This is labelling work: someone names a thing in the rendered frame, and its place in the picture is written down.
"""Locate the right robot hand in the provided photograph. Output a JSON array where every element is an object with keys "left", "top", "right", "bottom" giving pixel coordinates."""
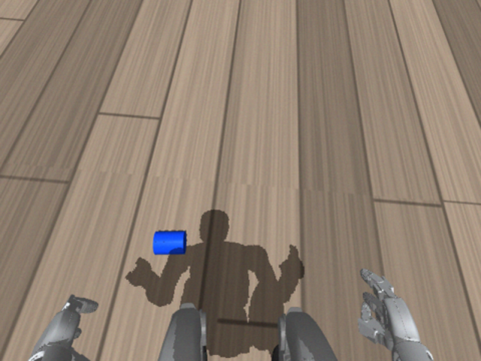
[{"left": 358, "top": 268, "right": 421, "bottom": 351}]

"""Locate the can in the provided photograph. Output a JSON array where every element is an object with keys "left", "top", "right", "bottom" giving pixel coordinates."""
[{"left": 153, "top": 231, "right": 186, "bottom": 255}]

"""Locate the left robot arm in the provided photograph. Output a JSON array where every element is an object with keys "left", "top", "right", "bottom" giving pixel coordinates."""
[{"left": 27, "top": 345, "right": 72, "bottom": 361}]

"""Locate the left robot hand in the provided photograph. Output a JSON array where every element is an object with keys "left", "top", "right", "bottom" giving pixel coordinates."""
[{"left": 32, "top": 294, "right": 98, "bottom": 361}]

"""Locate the right robot arm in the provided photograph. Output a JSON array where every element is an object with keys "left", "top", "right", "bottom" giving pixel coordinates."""
[{"left": 392, "top": 341, "right": 434, "bottom": 361}]

